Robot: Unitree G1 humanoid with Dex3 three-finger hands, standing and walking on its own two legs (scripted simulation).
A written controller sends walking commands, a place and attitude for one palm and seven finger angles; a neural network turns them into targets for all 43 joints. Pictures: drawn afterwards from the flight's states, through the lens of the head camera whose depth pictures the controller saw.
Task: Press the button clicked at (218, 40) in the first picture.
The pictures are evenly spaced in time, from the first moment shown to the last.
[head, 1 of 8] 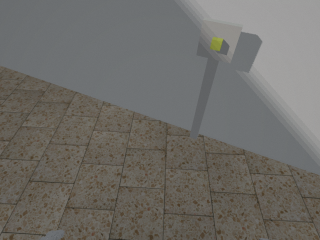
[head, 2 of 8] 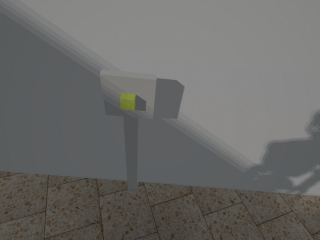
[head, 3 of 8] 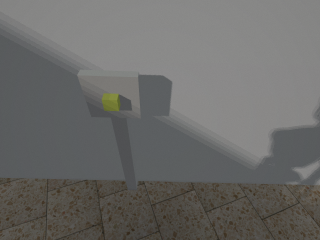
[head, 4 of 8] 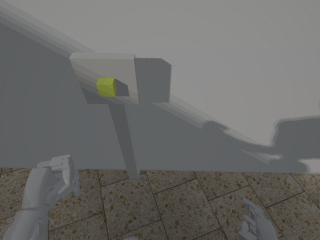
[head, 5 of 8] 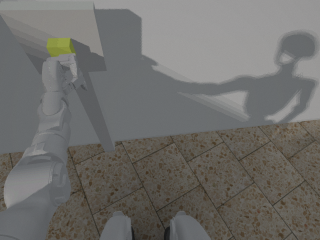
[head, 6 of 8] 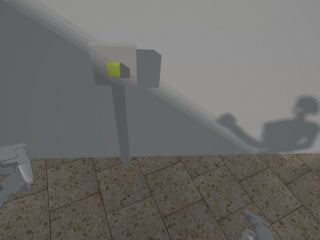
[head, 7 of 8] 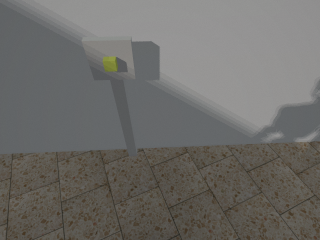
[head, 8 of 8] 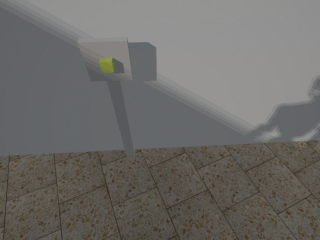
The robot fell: no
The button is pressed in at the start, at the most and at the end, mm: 0 10 0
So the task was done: yes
